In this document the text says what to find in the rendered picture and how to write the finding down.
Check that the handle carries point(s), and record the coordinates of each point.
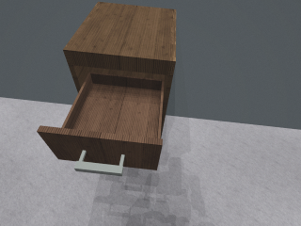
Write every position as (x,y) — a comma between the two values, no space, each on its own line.
(99,168)

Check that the drawer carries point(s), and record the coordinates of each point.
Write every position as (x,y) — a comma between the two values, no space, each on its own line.
(112,115)

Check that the cabinet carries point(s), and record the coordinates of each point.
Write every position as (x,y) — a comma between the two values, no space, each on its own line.
(126,40)

